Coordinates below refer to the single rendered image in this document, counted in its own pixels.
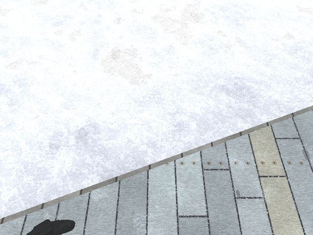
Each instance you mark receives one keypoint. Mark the left robot hand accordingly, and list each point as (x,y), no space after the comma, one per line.
(57,227)

